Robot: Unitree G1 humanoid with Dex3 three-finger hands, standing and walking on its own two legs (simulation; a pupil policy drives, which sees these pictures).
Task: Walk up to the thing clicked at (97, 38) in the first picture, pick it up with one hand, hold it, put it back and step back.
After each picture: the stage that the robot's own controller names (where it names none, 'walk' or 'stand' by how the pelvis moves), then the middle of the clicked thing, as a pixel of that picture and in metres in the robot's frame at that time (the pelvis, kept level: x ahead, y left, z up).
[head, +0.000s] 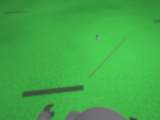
stand; (96, 37) +1.87 -0.13 -0.72
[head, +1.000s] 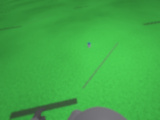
walk; (89, 45) +1.74 +0.18 -0.70
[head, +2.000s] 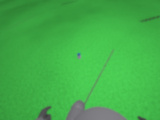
walk; (79, 56) +1.17 +0.36 -0.72
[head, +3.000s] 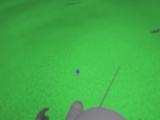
walk; (78, 72) +0.77 +0.27 -0.72
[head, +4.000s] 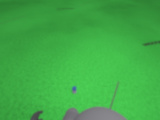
walk; (74, 89) +0.50 +0.18 -0.70
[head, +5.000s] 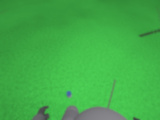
stand; (69, 94) +0.34 +0.23 -0.71
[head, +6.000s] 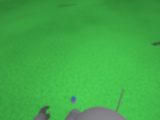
stand; (73, 99) +0.32 +0.20 -0.71
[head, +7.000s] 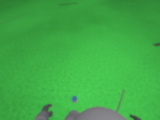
stand; (74, 99) +0.33 +0.17 -0.72
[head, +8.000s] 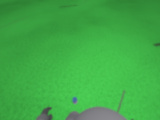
stand; (74, 100) +0.33 +0.18 -0.73
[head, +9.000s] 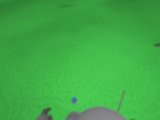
stand; (74, 100) +0.32 +0.19 -0.73
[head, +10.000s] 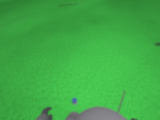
stand; (74, 101) +0.31 +0.18 -0.73
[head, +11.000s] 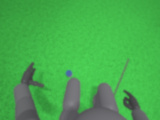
go down; (69, 73) +0.36 +0.21 -0.47
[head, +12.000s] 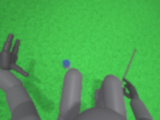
go down; (66, 64) +0.39 +0.23 -0.31
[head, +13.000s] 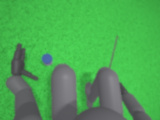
close in; (47, 60) +0.36 +0.27 -0.23
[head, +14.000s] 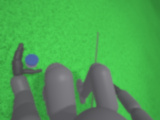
close; (31, 61) +0.36 +0.28 -0.21
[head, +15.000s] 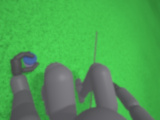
lift; (30, 60) +0.36 +0.28 -0.21
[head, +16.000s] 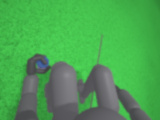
lift; (42, 64) +0.32 +0.24 -0.21
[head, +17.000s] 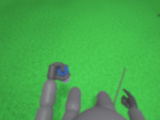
lift; (64, 74) +0.31 +0.19 -0.01
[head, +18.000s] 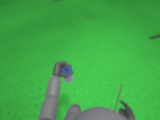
hold; (67, 73) +0.33 +0.17 +0.00
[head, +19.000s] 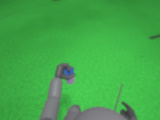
hold; (69, 76) +0.32 +0.16 -0.01
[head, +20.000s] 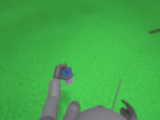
crouch; (68, 76) +0.32 +0.17 -0.04
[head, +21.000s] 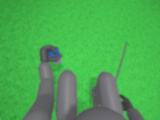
lower; (55, 56) +0.42 +0.24 -0.11
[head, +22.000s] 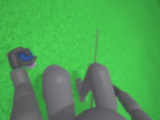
lower; (28, 60) +0.38 +0.29 -0.22
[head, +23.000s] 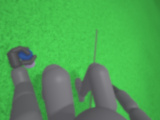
lower; (27, 59) +0.37 +0.29 -0.22
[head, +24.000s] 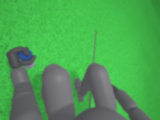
lower; (27, 59) +0.37 +0.30 -0.22
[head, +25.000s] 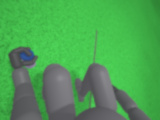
lower; (28, 59) +0.36 +0.29 -0.22
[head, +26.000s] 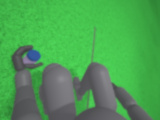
open; (30, 59) +0.36 +0.27 -0.22
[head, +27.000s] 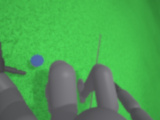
stand; (37, 61) +0.34 +0.27 -0.22
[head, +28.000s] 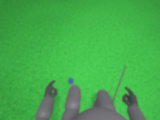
stand; (71, 81) +0.35 +0.20 -0.54
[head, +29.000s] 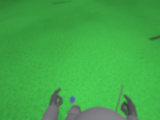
stand; (72, 100) +0.31 +0.19 -0.66
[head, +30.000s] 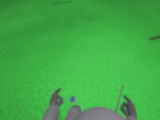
stand; (72, 99) +0.31 +0.19 -0.67
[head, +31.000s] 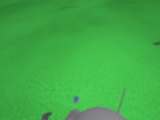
stand; (76, 99) +0.34 +0.18 -0.72
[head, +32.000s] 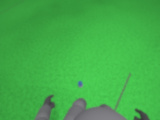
walk; (80, 84) +0.40 +0.17 -0.70
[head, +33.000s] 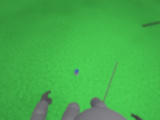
walk; (76, 72) +0.63 +0.13 -0.71
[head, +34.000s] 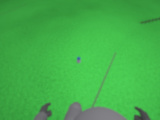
stand; (78, 60) +0.95 +0.22 -0.70
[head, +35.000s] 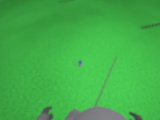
stand; (80, 63) +0.96 +0.20 -0.72
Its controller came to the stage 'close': yes
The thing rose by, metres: 0.69
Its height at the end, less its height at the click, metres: +0.00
